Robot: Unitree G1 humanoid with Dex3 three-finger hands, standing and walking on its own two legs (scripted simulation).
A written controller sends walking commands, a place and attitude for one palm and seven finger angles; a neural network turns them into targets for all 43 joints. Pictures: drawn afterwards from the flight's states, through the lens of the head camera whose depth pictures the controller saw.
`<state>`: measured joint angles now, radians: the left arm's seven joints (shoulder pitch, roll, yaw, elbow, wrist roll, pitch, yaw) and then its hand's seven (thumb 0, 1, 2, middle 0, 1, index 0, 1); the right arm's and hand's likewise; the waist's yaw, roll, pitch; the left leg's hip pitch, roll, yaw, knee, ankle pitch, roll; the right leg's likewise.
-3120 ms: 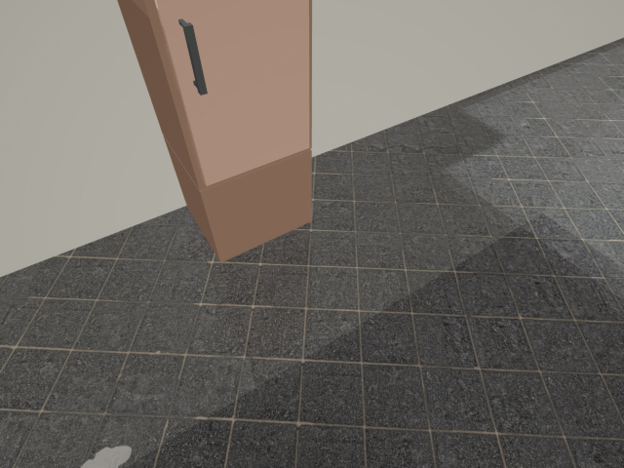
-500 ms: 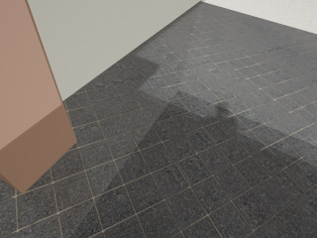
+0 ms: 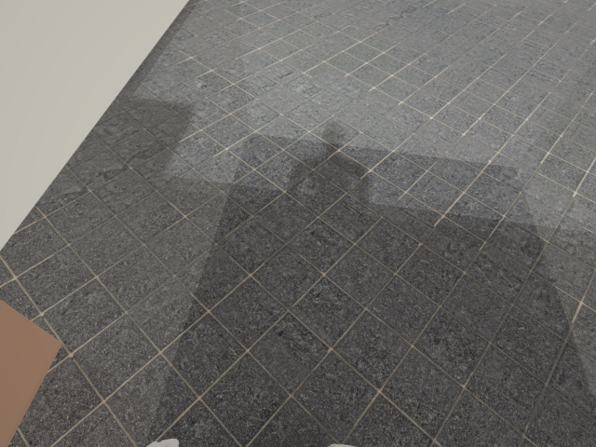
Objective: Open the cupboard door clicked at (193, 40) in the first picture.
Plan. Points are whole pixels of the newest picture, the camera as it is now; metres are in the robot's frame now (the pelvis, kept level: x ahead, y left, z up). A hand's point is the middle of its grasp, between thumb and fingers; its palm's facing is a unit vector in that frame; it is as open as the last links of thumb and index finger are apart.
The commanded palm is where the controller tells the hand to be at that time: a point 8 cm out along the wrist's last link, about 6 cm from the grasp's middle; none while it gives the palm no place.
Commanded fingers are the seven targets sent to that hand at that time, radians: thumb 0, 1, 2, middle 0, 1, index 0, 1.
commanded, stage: walk to a spot facing it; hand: left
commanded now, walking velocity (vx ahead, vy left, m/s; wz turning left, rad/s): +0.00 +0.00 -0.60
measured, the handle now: out of the picture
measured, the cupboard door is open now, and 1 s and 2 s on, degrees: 0 0 0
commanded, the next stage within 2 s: none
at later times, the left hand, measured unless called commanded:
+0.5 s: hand (126, 375) +0.23 +0.29 -0.17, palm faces -0.20 -0.95 -0.25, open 7.4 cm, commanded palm none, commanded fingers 0.00 0.90 0.90 -0.20 -0.30 -0.20 -0.30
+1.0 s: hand (227, 301) +0.36 +0.14 -0.14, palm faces -0.60 -0.74 -0.29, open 7.4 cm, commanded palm none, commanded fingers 0.00 0.90 0.90 -0.20 -0.30 -0.20 -0.30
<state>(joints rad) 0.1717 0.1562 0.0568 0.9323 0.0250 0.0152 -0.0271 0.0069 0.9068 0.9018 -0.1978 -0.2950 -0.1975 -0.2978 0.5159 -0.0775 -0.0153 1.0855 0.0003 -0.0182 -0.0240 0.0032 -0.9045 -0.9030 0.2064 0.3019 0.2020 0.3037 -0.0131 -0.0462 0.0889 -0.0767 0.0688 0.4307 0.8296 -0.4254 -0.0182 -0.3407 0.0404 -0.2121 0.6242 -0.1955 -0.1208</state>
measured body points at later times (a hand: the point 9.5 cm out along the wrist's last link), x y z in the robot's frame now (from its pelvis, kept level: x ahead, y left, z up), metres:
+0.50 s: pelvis +0.13 +0.09 +0.01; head +0.18 +0.10 +0.45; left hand +0.25 +0.34 -0.15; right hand +0.21 -0.18 -0.11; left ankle +0.17 +0.19 -0.72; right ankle +0.02 -0.02 -0.67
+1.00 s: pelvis +0.14 +0.06 +0.00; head +0.15 +0.00 +0.44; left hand +0.39 +0.18 -0.12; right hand -0.03 -0.14 -0.17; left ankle +0.17 +0.20 -0.68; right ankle +0.09 -0.01 -0.72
